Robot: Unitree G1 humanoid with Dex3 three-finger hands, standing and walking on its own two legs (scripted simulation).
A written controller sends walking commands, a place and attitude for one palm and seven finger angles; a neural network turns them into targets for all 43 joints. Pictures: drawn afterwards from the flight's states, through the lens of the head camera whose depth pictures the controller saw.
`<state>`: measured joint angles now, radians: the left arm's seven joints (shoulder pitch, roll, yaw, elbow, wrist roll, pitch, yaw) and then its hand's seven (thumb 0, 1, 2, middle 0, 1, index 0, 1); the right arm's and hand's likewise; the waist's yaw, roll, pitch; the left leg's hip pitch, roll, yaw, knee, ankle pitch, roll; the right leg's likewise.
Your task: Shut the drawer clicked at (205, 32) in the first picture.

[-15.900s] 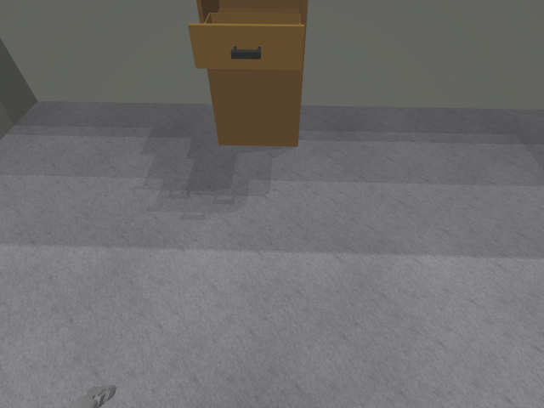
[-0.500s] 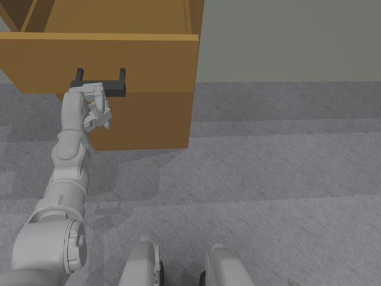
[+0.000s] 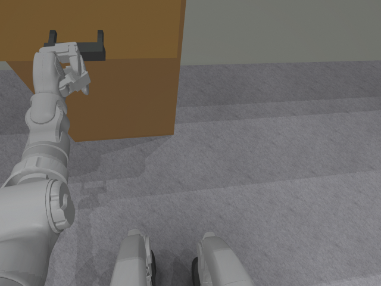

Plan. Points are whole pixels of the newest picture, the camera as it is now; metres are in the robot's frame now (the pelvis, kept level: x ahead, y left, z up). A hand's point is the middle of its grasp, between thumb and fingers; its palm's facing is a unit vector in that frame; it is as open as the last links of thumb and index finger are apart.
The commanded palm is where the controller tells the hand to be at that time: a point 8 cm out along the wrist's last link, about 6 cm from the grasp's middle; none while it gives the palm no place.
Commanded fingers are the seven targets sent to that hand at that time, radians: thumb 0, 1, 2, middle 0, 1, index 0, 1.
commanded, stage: push the drawer shut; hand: left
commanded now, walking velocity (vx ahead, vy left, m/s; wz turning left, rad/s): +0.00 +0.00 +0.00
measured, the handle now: (76, 43) +0.60 +0.20 +0.06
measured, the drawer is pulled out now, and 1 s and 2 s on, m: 0.08 0.00 0.00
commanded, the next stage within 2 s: pull the fist back off the drawer in 0.92 s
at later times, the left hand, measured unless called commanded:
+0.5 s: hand (83, 53) +0.57 +0.18 +0.06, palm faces +0.04 -1.00 -0.03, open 3.4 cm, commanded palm +0.58 +0.20 +0.06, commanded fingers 0.00 0.90 0.90 -1.40 -1.60 -1.40 -1.60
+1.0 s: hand (79, 41) +0.61 +0.19 +0.06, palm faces +0.05 -1.00 -0.05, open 3.2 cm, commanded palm +0.65 +0.17 +0.06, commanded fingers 0.00 0.90 0.90 -1.40 -1.60 -1.40 -1.60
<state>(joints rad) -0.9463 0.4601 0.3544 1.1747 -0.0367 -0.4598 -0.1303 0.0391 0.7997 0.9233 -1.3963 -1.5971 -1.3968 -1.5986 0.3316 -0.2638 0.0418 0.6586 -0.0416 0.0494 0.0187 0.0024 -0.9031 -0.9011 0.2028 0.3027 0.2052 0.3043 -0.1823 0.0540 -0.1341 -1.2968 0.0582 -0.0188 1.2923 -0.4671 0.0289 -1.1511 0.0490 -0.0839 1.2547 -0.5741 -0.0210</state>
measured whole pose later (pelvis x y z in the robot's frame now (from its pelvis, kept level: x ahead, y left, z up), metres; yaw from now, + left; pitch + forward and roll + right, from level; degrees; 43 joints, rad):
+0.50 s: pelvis +0.00 +0.01 -0.01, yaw -2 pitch +30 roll -7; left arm -1.12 0.58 0.41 1.27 0.03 -0.39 -0.13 0.07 0.76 0.89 -1.40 -1.60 -1.40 -1.60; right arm 0.37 -0.26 0.07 0.65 -0.06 0.07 0.04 0.00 -0.90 -0.90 0.20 0.30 0.21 0.30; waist -0.24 0.06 -0.12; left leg -1.37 0.07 -0.03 1.32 -0.47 0.04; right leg -1.22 0.06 -0.09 1.26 -0.57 -0.01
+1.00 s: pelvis -0.02 +0.01 -0.03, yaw -2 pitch +34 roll -9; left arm -1.38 0.76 0.36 1.34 0.09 -0.28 -0.14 0.03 0.63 0.92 -1.40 -1.60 -1.40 -1.60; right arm 0.40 -0.25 0.12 0.65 -0.08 0.05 0.02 0.00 -0.90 -0.90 0.20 0.30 0.21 0.30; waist -0.31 0.06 -0.10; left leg -1.54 0.07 -0.07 1.40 -0.46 0.04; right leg -1.37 0.07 -0.13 1.33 -0.56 -0.02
